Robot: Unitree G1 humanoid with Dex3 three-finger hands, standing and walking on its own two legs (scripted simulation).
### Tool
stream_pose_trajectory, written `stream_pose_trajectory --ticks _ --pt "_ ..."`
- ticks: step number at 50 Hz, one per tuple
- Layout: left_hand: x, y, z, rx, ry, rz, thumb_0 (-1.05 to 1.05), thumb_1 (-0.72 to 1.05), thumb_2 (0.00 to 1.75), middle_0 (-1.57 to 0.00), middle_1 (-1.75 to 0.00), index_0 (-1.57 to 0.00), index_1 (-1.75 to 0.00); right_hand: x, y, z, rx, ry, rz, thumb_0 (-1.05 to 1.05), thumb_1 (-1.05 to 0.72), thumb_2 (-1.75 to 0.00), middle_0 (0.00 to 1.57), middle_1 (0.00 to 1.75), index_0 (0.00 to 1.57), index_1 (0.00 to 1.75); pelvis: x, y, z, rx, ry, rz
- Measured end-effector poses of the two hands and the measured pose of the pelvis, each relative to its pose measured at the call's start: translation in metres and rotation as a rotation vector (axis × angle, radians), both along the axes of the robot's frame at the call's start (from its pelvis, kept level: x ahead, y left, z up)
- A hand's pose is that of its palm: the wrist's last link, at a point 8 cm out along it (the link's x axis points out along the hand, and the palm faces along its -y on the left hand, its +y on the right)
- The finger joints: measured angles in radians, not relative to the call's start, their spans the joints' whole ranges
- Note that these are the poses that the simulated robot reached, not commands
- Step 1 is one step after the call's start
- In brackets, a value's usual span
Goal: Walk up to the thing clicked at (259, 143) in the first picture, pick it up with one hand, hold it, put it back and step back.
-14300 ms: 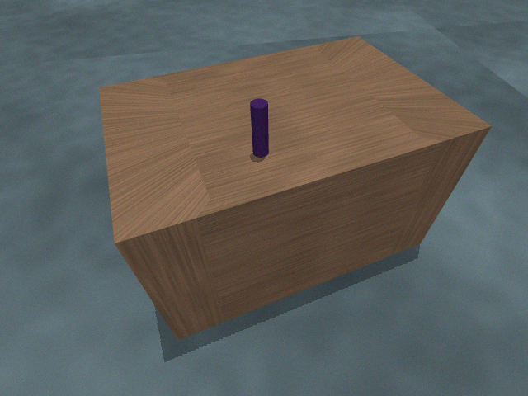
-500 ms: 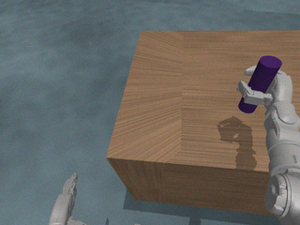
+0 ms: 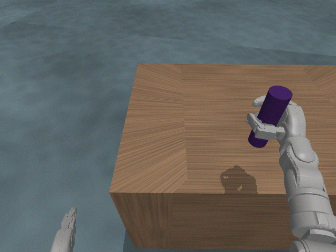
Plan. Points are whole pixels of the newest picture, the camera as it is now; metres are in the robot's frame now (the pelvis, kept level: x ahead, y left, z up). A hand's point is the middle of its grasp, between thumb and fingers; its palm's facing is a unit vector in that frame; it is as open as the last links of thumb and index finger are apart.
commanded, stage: lift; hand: right
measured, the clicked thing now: (267, 119) +0.40 -0.19 +0.14
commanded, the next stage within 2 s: hold in 0.60 s
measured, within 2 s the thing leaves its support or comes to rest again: neither
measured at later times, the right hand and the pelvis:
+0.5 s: hand (270, 125) +0.35 -0.17 +0.17, palm faces +0.09 +1.00 +0.00, open 6.0 cm; pelvis -0.01 +0.00 +0.01, yaw +0 degrees
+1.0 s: hand (278, 120) +0.34 -0.18 +0.19, palm faces +0.10 +1.00 +0.00, open 6.0 cm; pelvis +0.00 +0.00 +0.02, yaw -1 degrees
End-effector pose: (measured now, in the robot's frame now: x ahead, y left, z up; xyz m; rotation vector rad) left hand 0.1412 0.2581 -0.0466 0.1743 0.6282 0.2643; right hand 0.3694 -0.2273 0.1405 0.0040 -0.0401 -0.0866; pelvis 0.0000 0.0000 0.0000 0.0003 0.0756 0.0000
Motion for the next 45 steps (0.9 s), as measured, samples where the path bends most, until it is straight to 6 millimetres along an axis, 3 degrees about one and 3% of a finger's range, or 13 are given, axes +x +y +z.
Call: stream_pose_trajectory --ticks 22,45 --pt "-0.002 0.006 0.000 -0.007 -0.015 0.007 -0.01 -0.53 0.05 -0.04 -0.04 -0.04 -0.05 -0.045 0.006 0.028 -0.006 -0.019 -0.002 -0.01 -0.08 -1.13 0.98 1.12 0.96 1.13 -0.010 0.005 0.011 -0.004 -0.080 -0.006" --pt "0.010 -0.002 -0.008 -0.036 0.010 -0.008 -0.01 -0.53 0.05 -0.05 -0.05 -0.04 -0.05 -0.053 -0.001 0.049 -0.011 -0.021 -0.013 -0.01 -0.08 -1.13 0.99 1.12 0.96 1.13 -0.002 0.001 0.016 -0.001 -0.099 -0.013"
